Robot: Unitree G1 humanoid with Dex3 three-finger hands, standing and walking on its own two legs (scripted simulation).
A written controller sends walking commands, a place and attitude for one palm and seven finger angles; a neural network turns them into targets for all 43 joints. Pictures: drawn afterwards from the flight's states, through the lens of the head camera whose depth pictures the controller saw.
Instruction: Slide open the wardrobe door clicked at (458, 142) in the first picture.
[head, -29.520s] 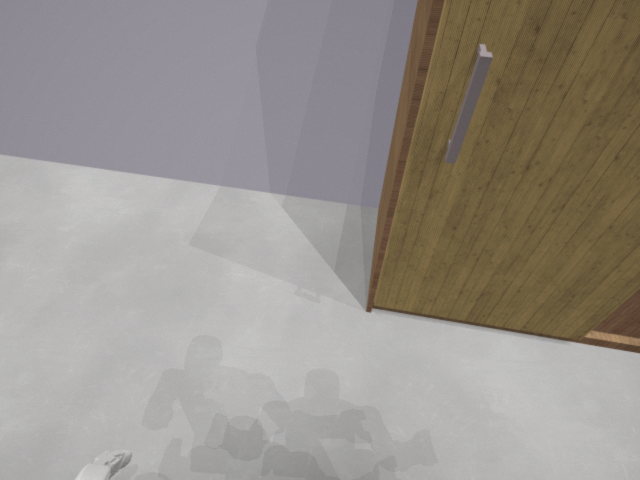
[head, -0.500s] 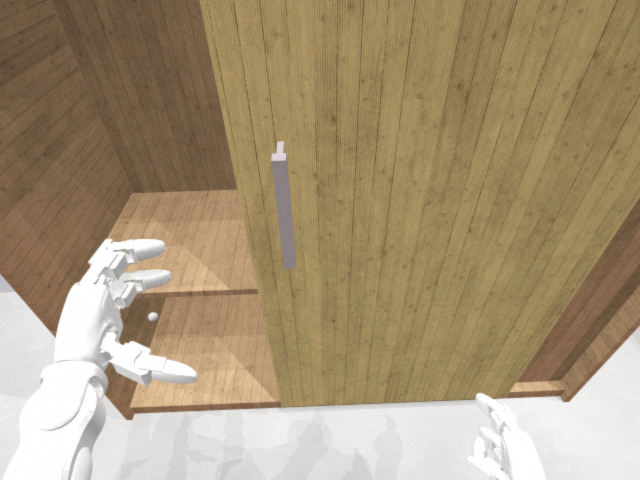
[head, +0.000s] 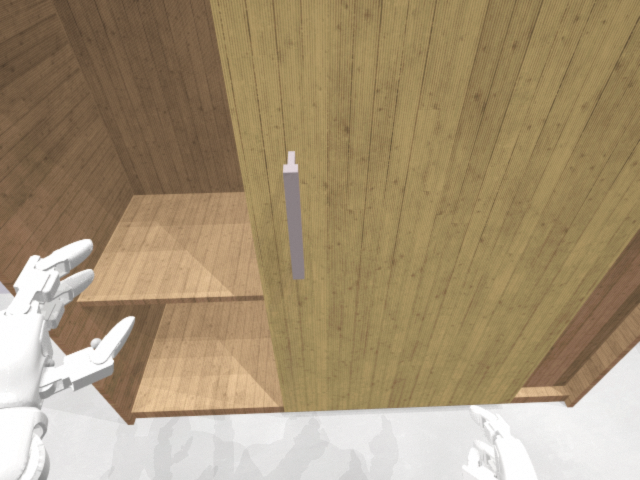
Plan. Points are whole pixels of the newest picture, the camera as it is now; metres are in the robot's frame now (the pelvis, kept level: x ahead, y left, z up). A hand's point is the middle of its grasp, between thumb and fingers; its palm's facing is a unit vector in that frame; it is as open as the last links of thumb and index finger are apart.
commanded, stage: draw the hand back to the body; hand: left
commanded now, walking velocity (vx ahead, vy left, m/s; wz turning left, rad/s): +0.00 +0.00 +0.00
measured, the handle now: (295, 219) +0.48 +0.11 +0.08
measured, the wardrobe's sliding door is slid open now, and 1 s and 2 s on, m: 0.48 0.48 0.48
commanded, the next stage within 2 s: step back with the hand held close in 0.48 s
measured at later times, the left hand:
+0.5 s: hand (77, 346) +0.18 +0.26 +0.16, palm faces +0.44 -0.81 -0.38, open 7.5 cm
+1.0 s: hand (66, 349) +0.18 +0.27 +0.15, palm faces +0.32 -0.82 -0.48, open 7.4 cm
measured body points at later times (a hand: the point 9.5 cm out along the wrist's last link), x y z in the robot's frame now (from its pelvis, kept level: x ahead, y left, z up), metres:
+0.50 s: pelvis +0.00 +0.00 +0.00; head -0.03 -0.02 +0.45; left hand +0.15 +0.30 +0.18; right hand +0.19 -0.22 -0.08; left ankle +0.04 +0.09 -0.74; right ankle -0.05 -0.10 -0.74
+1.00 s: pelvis -0.03 +0.02 +0.00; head -0.02 +0.03 +0.44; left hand +0.15 +0.31 +0.18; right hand +0.15 -0.23 -0.07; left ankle +0.04 +0.09 -0.74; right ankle -0.05 -0.10 -0.74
